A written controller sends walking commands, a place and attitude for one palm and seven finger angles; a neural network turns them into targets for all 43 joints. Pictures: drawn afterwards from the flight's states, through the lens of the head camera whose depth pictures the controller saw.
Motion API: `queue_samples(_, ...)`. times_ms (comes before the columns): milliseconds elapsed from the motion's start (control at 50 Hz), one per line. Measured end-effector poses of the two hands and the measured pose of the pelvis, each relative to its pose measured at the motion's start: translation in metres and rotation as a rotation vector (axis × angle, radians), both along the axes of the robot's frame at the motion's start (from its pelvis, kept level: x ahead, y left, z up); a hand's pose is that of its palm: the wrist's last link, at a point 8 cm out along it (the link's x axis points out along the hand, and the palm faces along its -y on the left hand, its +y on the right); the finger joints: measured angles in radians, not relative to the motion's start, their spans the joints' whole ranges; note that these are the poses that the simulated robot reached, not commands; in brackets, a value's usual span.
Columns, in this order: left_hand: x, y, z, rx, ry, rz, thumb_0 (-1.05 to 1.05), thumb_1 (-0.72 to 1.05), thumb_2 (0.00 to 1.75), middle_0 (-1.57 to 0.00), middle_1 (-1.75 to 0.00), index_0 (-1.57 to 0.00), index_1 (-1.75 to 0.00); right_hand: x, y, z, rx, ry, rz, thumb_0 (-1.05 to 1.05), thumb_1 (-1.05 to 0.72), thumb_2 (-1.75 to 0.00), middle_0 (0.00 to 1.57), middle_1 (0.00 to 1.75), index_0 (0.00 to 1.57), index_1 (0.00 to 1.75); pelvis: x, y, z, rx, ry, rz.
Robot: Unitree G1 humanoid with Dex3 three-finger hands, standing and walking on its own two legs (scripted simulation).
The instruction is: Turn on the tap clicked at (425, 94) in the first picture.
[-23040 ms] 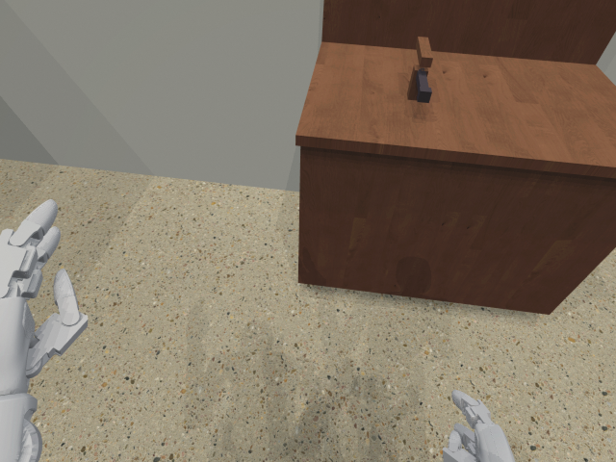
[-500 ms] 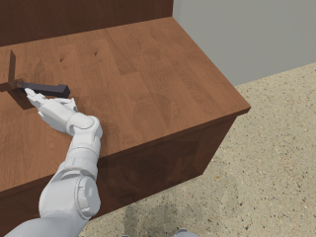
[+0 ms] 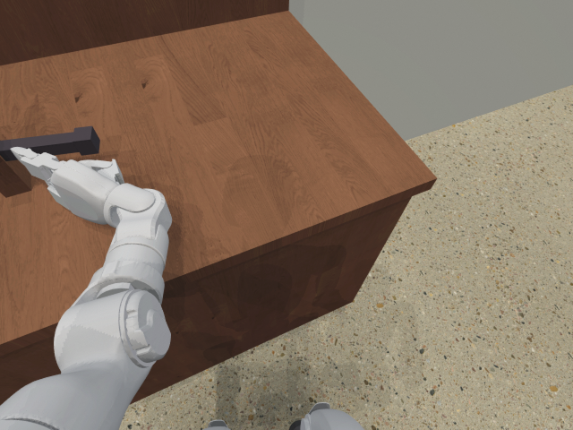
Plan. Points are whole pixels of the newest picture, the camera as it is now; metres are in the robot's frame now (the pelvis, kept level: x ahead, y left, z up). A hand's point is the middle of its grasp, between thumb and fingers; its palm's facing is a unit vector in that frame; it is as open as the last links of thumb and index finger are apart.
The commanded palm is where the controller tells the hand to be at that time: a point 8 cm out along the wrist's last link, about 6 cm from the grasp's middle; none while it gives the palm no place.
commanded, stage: lift the hand up off the lever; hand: left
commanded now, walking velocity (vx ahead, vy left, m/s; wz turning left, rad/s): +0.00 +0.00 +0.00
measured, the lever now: (86, 140) +0.52 +0.25 +0.09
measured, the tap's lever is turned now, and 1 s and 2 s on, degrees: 78 86 86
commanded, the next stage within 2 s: none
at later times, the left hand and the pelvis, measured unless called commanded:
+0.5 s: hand (99, 151) +0.49 +0.22 +0.10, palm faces +0.84 -0.53 -0.10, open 7.9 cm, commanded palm +0.43 +0.24 +0.10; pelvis +0.01 +0.00 +0.01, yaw +0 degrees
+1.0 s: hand (96, 149) +0.49 +0.23 +0.11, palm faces +0.83 -0.55 -0.09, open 7.8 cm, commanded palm +0.42 +0.24 +0.12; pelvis +0.03 +0.02 +0.02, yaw +0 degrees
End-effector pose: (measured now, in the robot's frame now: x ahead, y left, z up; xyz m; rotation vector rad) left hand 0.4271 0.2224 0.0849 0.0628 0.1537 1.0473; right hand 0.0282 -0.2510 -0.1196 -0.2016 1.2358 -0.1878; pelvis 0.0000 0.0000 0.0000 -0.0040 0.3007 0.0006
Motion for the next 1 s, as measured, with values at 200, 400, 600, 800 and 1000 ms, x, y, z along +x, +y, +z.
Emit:
queue_samples(200, 0.004, 0.002, 0.002, -0.009, 0.004, -0.008, 0.01, 0.90, 0.90, -0.15, -0.15, -0.05, -0.11, -0.017, -0.002, 0.003, -0.001, 0.020, -0.028, 0.01, -0.91, -0.90, 0.20, 0.30, 0.20, 0.30, 0.000, 0.000, 0.001, -0.001, 0.002, -0.011)
queue_samples(400, 0.001, 0.008, 0.011, 0.002, -0.025, -0.021, 0.01, 0.90, 0.90, -0.15, -0.15, -0.12, -0.14, -0.017, 0.002, 0.005, 0.011, 0.020, -0.023, 0.01, -0.91, -0.90, 0.20, 0.30, 0.20, 0.30, 0.003, 0.002, 0.005, -0.004, -0.020, -0.009)
queue_samples(600, 0.004, 0.016, 0.024, -0.018, -0.002, -0.055, 0.01, 0.90, 0.90, -0.15, -0.15, -0.15, -0.15, 0.004, 0.008, 0.011, 0.024, -0.015, -0.002, 0.01, -0.91, -0.90, 0.20, 0.30, 0.20, 0.30, 0.010, 0.008, 0.012, -0.005, -0.041, -0.005)
queue_samples(800, 0.005, 0.017, 0.026, -0.006, -0.045, -0.052, 0.01, 0.90, 0.90, -0.15, -0.15, -0.15, -0.15, 0.027, 0.016, 0.012, 0.029, -0.029, 0.036, 0.01, -0.91, -0.90, 0.20, 0.30, 0.20, 0.30, 0.018, 0.014, 0.013, -0.008, -0.042, 0.003)
queue_samples(1000, 0.006, 0.016, 0.030, -0.034, -0.019, -0.054, 0.01, 0.90, 0.90, -0.15, -0.15, -0.15, -0.15, 0.043, 0.024, 0.014, 0.044, -0.046, 0.032, 0.01, -0.91, -0.90, 0.20, 0.30, 0.20, 0.30, 0.028, 0.018, 0.017, -0.009, -0.058, -0.003)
